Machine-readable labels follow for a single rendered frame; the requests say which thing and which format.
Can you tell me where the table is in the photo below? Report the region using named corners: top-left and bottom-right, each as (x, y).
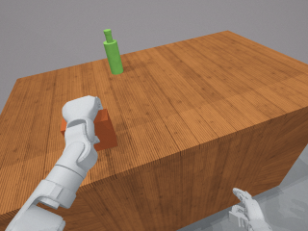
top-left (0, 30), bottom-right (308, 231)

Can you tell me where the robot left forearm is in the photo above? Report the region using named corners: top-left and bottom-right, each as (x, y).
top-left (5, 116), bottom-right (98, 231)

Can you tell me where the robot right forearm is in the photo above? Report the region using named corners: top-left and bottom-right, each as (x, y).
top-left (247, 219), bottom-right (272, 231)

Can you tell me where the left robot upper arm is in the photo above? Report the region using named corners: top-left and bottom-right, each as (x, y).
top-left (12, 204), bottom-right (66, 231)

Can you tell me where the robot left hand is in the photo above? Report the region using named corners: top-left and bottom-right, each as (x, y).
top-left (62, 95), bottom-right (103, 144)

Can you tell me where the sponge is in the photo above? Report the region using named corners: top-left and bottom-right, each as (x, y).
top-left (61, 108), bottom-right (117, 152)

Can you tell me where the robot right hand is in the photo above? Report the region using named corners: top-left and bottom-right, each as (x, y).
top-left (228, 188), bottom-right (266, 231)

